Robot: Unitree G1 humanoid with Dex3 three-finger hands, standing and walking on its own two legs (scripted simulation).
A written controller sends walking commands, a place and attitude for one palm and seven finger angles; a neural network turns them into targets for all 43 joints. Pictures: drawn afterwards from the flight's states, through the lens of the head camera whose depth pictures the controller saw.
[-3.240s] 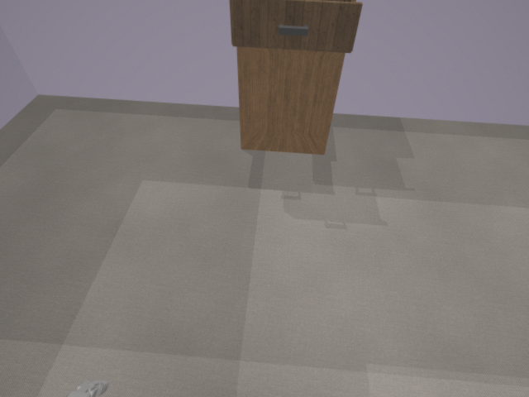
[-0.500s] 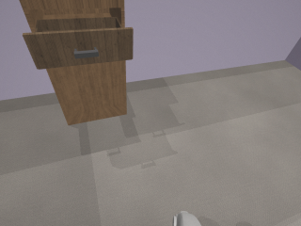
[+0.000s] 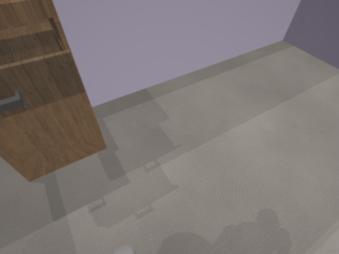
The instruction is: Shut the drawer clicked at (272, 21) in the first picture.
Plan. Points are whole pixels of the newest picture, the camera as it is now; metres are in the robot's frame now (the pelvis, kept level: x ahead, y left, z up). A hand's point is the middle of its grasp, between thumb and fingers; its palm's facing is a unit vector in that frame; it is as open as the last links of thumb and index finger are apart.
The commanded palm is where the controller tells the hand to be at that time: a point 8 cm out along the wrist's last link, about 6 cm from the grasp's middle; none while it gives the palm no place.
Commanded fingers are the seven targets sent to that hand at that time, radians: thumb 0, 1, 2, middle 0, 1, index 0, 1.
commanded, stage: turn to face it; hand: left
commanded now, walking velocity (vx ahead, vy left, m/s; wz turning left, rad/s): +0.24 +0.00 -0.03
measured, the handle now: (1, 101) +0.50 +0.51 +0.05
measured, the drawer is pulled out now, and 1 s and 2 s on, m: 0.28 0.28 0.28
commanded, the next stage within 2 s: take the last steps up to it in 1.04 s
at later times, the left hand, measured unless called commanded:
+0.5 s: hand out of the picture +0.15 +0.24 -0.17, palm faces +0.20 -0.96 -0.18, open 7.4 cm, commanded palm none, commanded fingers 0.00 0.90 0.90 -0.20 -0.30 -0.20 -0.30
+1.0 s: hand (98, 253) +0.15 +0.19 -0.14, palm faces +0.43 -0.86 -0.28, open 7.4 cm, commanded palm none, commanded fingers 0.00 0.90 0.90 -0.20 -0.30 -0.20 -0.30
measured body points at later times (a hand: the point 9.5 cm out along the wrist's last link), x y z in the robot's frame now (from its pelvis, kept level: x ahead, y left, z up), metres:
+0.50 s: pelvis +0.14 +0.05 +0.00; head +0.17 +0.07 +0.45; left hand +0.14 +0.29 -0.16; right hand +0.25 -0.18 -0.14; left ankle +0.20 +0.14 -0.73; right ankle +0.13 -0.10 -0.66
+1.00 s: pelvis +0.16 -0.02 +0.01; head +0.20 -0.04 +0.46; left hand +0.13 +0.23 -0.11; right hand +0.32 -0.24 -0.15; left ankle +0.09 +0.12 -0.65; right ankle +0.19 -0.11 -0.73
